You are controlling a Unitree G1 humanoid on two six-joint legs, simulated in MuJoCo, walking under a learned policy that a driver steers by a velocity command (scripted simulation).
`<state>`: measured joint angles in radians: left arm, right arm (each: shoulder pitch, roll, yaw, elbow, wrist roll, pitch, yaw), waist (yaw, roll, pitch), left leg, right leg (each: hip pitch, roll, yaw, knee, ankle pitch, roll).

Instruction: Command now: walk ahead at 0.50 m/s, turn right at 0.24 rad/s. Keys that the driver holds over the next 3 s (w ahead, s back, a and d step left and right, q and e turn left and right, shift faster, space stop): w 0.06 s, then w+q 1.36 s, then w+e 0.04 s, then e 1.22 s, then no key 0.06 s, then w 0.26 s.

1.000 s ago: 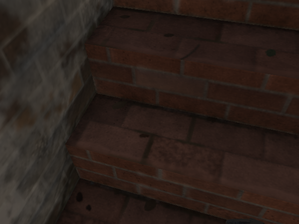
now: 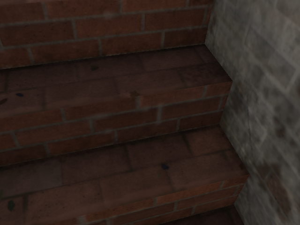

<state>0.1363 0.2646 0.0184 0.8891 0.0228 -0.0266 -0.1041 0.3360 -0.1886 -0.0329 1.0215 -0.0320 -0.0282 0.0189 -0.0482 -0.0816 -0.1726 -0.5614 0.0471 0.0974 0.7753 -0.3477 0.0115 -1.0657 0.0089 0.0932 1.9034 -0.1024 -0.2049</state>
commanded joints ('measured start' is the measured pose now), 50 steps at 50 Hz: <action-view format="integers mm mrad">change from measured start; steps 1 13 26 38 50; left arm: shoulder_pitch -43 -552 -65 -250 -375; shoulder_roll -127 -74 -69 -106 -69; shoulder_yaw -63 -89 -11 26 -70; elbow -76 -337 -15 -80 -295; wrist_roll -17 20 15 82 12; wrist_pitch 14 35 7 -19 -25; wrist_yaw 5 32 46 -72 28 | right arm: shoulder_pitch -122 248 -47 502 408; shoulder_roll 36 -123 11 -96 -52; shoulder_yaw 20 -18 -32 -84 47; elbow -72 40 -174 98 145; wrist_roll -17 23 44 -28 -90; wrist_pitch -57 -51 -21 -7 -97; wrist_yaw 25 101 7 -8 61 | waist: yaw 78 -39 20 -223 -3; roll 65 253 60 228 149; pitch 137 107 79 137 252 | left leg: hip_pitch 125 150 -347 512 90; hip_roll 190 248 27 -154 -20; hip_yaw -294 -263 -317 -255 -619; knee -489 -693 1201 -154 -353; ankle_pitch -182 130 -112 142 165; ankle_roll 163 243 119 145 219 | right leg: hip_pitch -283 36 550 176 -440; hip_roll -103 -134 -470 -23 -82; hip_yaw -48 -249 121 -276 -79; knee -19 -526 -1234 -325 405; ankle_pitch -170 -499 60 -156 -56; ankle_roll -37 35 48 -20 -11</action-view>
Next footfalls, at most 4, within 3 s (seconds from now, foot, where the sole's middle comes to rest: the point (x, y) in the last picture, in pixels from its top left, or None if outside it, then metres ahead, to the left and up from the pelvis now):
0.24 right None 0.24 -0.22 -0.53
0.74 left None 0.30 -0.01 -0.53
1.18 right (185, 153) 0.62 -0.13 -0.32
1.50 left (77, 177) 0.54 0.22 -0.32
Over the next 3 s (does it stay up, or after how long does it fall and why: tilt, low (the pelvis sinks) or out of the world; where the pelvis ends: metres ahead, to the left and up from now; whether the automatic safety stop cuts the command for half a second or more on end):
stays up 0.65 0.13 0.60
